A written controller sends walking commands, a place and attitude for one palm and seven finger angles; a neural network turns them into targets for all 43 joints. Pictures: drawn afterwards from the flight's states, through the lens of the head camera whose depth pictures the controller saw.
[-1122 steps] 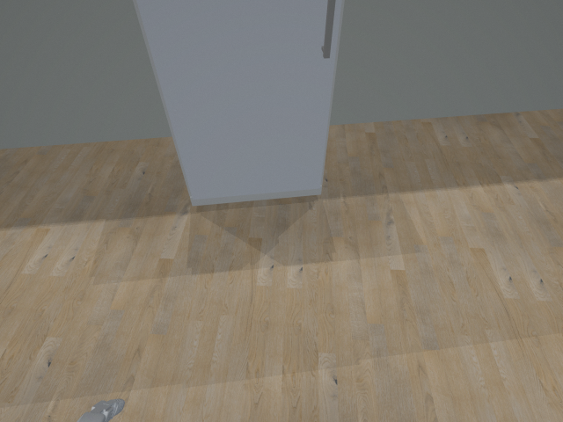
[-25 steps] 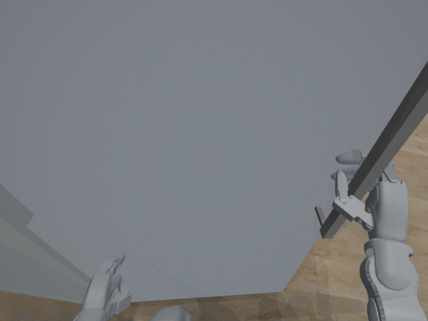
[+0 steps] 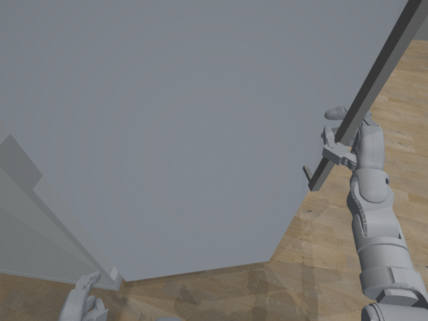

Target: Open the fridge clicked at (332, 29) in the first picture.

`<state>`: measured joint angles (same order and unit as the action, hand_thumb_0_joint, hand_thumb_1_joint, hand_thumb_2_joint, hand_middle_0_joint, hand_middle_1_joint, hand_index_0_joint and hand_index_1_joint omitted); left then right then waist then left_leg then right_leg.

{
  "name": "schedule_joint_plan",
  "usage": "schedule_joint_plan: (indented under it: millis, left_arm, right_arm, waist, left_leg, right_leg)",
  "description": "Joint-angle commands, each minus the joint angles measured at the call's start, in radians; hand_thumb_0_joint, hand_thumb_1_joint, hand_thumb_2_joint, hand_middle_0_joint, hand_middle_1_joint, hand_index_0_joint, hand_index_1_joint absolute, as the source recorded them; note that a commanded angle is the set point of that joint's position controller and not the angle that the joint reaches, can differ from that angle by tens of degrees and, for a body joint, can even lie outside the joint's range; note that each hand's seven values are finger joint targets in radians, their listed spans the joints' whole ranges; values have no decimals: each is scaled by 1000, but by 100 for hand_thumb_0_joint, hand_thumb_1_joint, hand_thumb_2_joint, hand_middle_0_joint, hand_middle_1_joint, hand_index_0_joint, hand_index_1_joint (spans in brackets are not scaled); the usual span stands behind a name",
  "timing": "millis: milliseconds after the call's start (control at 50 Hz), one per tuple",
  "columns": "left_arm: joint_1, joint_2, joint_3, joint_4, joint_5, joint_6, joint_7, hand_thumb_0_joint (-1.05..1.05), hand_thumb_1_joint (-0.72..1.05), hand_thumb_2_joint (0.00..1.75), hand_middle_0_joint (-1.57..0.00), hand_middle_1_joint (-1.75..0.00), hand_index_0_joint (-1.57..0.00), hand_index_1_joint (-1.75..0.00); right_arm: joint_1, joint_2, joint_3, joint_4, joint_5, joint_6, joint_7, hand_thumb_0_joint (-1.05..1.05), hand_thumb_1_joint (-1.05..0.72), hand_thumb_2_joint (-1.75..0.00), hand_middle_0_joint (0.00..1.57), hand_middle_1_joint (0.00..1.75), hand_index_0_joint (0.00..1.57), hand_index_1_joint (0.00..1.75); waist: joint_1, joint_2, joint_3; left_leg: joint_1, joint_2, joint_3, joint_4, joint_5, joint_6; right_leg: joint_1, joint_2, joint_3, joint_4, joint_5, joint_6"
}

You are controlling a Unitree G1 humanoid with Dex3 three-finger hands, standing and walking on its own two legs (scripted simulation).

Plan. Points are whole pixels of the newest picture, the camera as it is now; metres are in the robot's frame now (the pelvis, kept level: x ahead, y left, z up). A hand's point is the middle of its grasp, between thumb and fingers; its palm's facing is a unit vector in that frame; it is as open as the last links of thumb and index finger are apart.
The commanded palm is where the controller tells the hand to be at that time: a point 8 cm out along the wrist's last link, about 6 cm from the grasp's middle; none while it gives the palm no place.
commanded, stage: stop walking and hold the door back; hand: right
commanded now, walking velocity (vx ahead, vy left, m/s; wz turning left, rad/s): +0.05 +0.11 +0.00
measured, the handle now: (355, 95) +0.43 -0.19 +0.23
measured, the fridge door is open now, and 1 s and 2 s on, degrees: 74 74 72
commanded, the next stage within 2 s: loosen the grip on the handle in 0.82 s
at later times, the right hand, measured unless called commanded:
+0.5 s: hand (327, 142) +0.41 -0.17 +0.14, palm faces +0.13 +0.97 -0.20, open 5.4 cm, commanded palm +0.37 -0.23 +0.13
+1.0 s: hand (332, 145) +0.40 -0.18 +0.14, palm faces +0.07 +0.97 -0.21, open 5.9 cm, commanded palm +0.35 -0.24 +0.14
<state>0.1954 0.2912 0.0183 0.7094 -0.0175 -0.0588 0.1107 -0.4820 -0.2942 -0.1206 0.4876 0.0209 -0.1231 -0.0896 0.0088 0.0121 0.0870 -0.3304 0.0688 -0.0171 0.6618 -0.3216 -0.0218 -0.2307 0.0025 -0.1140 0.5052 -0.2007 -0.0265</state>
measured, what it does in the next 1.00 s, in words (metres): stands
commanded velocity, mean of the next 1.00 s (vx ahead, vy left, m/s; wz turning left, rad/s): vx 0.00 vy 0.01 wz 0.00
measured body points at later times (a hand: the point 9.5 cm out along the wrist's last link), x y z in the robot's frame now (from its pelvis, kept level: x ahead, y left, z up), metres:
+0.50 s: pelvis +0.02 -0.02 +0.01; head +0.03 -0.01 +0.46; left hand +0.14 +0.25 -0.09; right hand +0.39 -0.22 +0.15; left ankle +0.04 +0.10 -0.73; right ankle +0.05 -0.12 -0.73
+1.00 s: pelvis +0.01 -0.02 +0.01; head +0.02 -0.03 +0.46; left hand +0.15 +0.22 -0.09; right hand +0.39 -0.23 +0.15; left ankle +0.04 +0.10 -0.73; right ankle +0.05 -0.12 -0.73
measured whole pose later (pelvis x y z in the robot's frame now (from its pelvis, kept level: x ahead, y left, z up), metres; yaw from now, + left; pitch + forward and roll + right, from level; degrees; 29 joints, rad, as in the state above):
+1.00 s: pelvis +0.01 -0.02 +0.01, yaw +5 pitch -1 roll -1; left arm 0.21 0.19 -0.01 0.67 -0.03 -0.07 0.06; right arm -0.37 -0.30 -0.16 0.38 0.01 -0.15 0.02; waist -0.02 0.03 0.02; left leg -0.28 0.01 0.00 0.49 -0.20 0.00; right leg -0.25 0.00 -0.08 0.47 -0.21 -0.01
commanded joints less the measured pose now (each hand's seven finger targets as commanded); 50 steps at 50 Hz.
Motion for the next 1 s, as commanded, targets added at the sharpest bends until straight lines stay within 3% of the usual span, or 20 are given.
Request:
schedule_joint_plan:
  millis: [0,60,100,140,160,200,240,280,320,360,380,420,480,680,880,900,920,940,960,980]
  left_arm:
    - [-58,50,7,-152,-8,-34,-18,0,90,90,-20,-30,-20,-30]
    - [-42,90,15,-154,-11,-24,-17,0,90,90,-20,-30,-20,-30]
    - [-39,78,6,-184,-14,-23,-23,0,90,90,-20,-30,-20,-30]
    - [-33,68,11,-188,-11,-17,-18,0,90,90,-20,-30,-20,-30]
    - [-38,61,9,-193,-11,-18,-18,0,90,90,-20,-30,-20,-30]
    - [-40,71,22,-174,-15,-25,-20,0,90,90,-20,-30,-20,-30]
    - [-55,55,1,-160,-13,-41,-20,0,90,90,-20,-30,-20,-30]
    - [-40,43,-17,-155,-4,-44,-15,0,90,90,-20,-30,-20,-30]
    - [-42,46,-12,-147,5,-43,-13,0,90,90,-20,-30,-20,-30]
    - [-58,76,4,-155,3,-39,-11,0,90,90,-20,-30,-20,-30]
    - [-71,68,3,-169,-5,-34,-18,0,90,90,-20,-30,-20,-30]
    - [-79,58,-5,-171,-2,-26,-20,0,90,90,-20,-30,-20,-30]
    - [-67,64,5,-175,0,-23,-16,0,90,90,-20,-30,-20,-30]
    - [-92,39,-6,-206,2,-16,-12,0,90,90,-20,-30,-20,-30]
    - [-91,43,-6,-187,6,-6,-2,0,90,90,-20,-30,-20,-30]
    - [-29,68,56,-201,27,-29,-33,0,90,90,-20,-30,-20,-30]
    - [-85,39,27,-196,17,-89,-47,0,90,90,-20,-30,-20,-30]
    - [29,89,64,-180,-36,-100,-53,0,90,90,-20,-30,-20,-30]
    - [3,66,39,-181,-37,-103,-50,0,90,90,-20,-30,-20,-30]
    - [-20,90,36,-175,-22,-107,-45,0,90,90,-20,-30,-20,-30]
  right_arm:
    - [-402,-186,-78,-225,-15,-94,-13,0,-90,-90,45,140,45,140]
    - [-330,-236,-131,-235,-5,-84,-16,0,-90,-90,45,140,45,140]
    - [-271,-208,-108,-298,-5,-84,-5,0,-90,-90,45,140,45,140]
    - [-216,-270,-146,-286,-10,-78,-8,0,-90,-90,45,140,45,140]
    - [-193,-311,-192,-292,-1,-73,-14,0,-90,-90,45,140,45,140]
    - [-199,-327,-217,-256,8,-56,-13,0,-90,-90,45,140,45,140]
    - [-217,-308,-214,-296,17,-62,-16,0,-90,-90,45,140,45,140]
    - [-199,-276,-202,-307,10,-81,-16,0,-90,-90,45,140,45,140]
    - [-140,-274,-208,-336,11,-96,-17,0,-90,-90,45,140,45,140]
    - [-103,-287,-219,-353,12,-104,-17,0,-90,-90,45,140,45,140]
    - [-104,-241,-176,-378,14,-105,-10,0,-90,-90,45,140,45,140]
    - [-97,-227,-164,-339,9,-104,0,0,-90,-90,45,140,45,140]
    - [-62,-242,-185,-338,4,-111,-8,0,-90,-90,45,140,45,140]
    - [-19,-150,-94,-432,14,-103,0,0,-90,-90,45,140,45,140]
    - [-31,-147,-81,-395,14,-95,-6,0,-90,-90,45,140,45,140]
    - [-797,-828,-574,-577,-118,-124,0,0,-90,-90,45,140,45,140]
    - [-418,-199,-136,-10,-96,-10,88,0,-78,-84,45,140,45,140]
    - [-236,-188,-185,-190,18,-22,98,0,-66,-78,45,140,45,140]
    - [-104,-49,-116,-208,39,-29,121,0,-54,-73,45,140,45,140]
    - [-207,-125,-177,-307,93,-64,125,0,-42,-67,45,140,45,140]
  waist:
    - [3,-160,-254]
    - [-22,-156,-275]
    - [-11,-162,-326]
    - [11,37,-325]
    - [1,105,-310]
    - [-34,155,-301]
    - [-22,146,-298]
    - [-13,133,-350]
    - [-7,61,-365]
    - [-27,-78,-335]
    - [-32,-100,-332]
    - [-19,-113,-248]
    - [-22,-41,-272]
    - [-15,-31,-330]
    - [-15,-6,-278]
    - [-59,266,-120]
    - [43,156,-428]
    - [-20,-17,-469]
    - [-16,-103,-420]
    - [-36,-218,-464]
  left_leg:
    - [-121,-40,28,201,-167,-1]
    - [59,-57,88,-66,-30,-2]
    - [215,-48,68,-227,101,13]
    - [347,135,-204,-278,233,95]
    - [348,225,-305,-318,332,156]
    - [300,243,-339,-359,234,171]
    - [318,229,-262,-314,403,180]
    - [326,166,-143,-249,456,139]
    - [260,106,-94,-217,377,75]
    - [167,16,-46,-168,277,18]
    - [134,-10,-39,-178,225,4]
    - [123,-19,-46,-209,114,2]
    - [155,-8,-55,-217,180,10]
    - [150,-6,-50,-210,340,13]
    - [105,-1,-66,-273,211,11]
    - [91,2,-103,-341,266,8]
    - [176,-82,60,-138,436,58]
    - [154,-80,106,-149,319,63]
    - [51,-88,103,-152,267,46]
    - [32,-77,78,-175,230,43]
  right_leg:
    - [142,-362,440,-248,-37,-180]
    - [104,-278,206,-108,137,-108]
    - [45,-209,114,-11,136,-47]
    - [-161,-106,41,121,-67,14]
    - [-221,-50,37,205,-244,37]
    - [-236,-42,128,352,-329,34]
    - [-217,-55,142,281,-268,35]
    - [-119,-47,102,99,-147,30]
    - [41,-35,79,-77,53,29]
    - [111,-143,174,-129,238,-6]
    - [117,-176,198,-91,270,-24]
    - [5,-173,200,-123,91,-29]
    - [1,-145,169,-105,94,-9]
    - [95,-132,129,-83,222,9]
    - [75,-114,118,-111,77,8]
    - [-57,-134,103,-55,56,-31]
    - [61,-23,64,-157,281,0]
    - [175,-44,87,-102,398,80]
    - [208,-51,106,-53,408,95]
    - [253,-40,109,-51,294,94]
